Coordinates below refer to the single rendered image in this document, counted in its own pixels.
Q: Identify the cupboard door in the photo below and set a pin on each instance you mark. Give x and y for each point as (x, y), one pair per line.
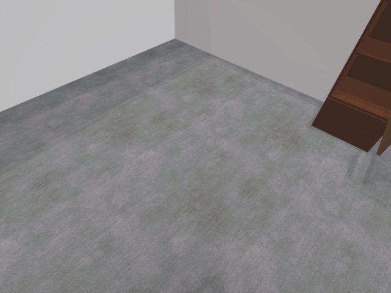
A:
(386, 139)

